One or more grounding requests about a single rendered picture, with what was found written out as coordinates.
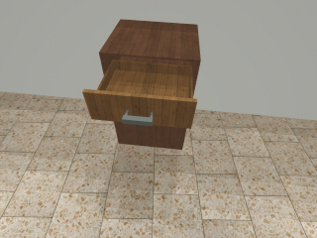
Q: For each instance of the handle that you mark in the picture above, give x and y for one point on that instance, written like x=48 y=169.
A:
x=137 y=120

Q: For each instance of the drawer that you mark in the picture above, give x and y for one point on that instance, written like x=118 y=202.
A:
x=142 y=88

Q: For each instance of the cabinet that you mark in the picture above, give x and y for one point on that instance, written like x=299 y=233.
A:
x=153 y=42

